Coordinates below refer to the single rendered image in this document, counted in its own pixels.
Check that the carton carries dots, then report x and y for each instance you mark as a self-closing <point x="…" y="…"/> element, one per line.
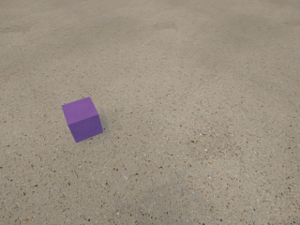
<point x="82" y="119"/>

